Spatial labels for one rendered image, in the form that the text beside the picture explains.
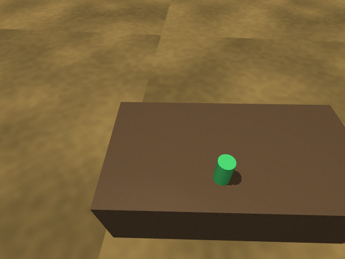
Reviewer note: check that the can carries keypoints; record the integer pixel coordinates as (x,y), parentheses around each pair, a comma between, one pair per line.
(224,169)

